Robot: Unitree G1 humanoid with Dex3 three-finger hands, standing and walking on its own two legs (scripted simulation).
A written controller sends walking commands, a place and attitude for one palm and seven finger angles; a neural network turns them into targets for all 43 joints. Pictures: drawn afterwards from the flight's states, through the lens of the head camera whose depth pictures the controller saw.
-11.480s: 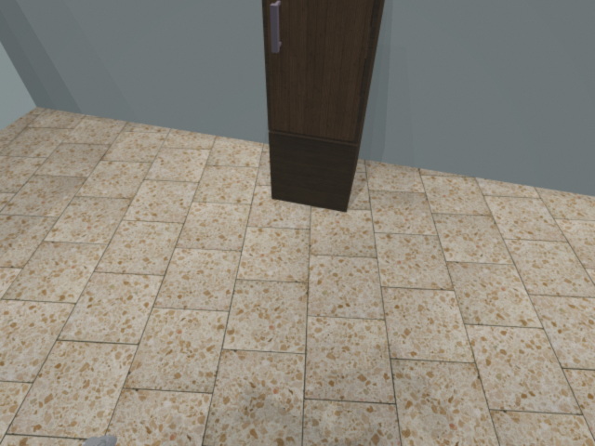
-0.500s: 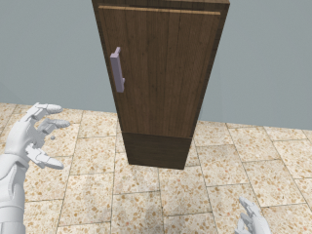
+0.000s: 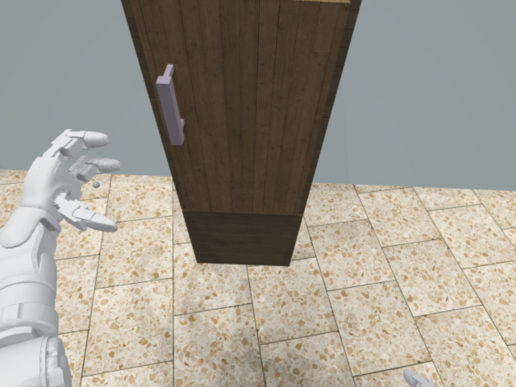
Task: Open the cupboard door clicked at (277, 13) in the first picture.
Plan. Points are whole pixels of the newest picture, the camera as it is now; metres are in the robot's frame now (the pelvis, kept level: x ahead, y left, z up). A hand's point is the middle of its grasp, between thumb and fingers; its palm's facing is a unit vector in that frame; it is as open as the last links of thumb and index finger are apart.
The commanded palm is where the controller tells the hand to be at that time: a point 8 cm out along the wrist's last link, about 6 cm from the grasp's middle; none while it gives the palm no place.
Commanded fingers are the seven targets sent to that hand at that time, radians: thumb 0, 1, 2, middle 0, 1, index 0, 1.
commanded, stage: move the hooked fingers beside the handle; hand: left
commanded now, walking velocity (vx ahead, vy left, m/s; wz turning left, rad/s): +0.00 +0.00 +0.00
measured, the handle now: (173, 106) +0.59 +0.17 +0.09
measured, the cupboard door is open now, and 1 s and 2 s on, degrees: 0 0 0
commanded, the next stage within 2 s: slide the fingers in behind the handle in 1.96 s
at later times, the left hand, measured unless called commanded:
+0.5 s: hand (120, 146) +0.47 +0.24 +0.10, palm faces -0.03 -1.00 +0.00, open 14.0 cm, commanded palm +0.46 +0.29 +0.10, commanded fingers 0.00 -0.50 0.30 -0.30 -1.20 -0.30 -1.20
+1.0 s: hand (135, 113) +0.55 +0.23 +0.10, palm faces -0.03 -1.00 +0.00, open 14.0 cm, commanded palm +0.54 +0.29 +0.09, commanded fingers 0.00 -0.50 0.30 -0.30 -1.20 -0.30 -1.20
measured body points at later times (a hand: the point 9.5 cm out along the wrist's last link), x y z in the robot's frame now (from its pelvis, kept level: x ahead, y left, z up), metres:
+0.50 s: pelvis +0.00 +0.00 -0.01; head +0.09 +0.02 +0.43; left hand +0.46 +0.29 +0.10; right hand +0.03 -0.27 -0.11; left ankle +0.00 +0.10 -0.71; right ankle +0.01 -0.12 -0.71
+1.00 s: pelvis +0.01 +0.01 -0.02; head +0.15 +0.03 +0.41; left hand +0.55 +0.29 +0.10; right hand -0.04 -0.26 -0.11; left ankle +0.00 +0.10 -0.71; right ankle +0.01 -0.12 -0.71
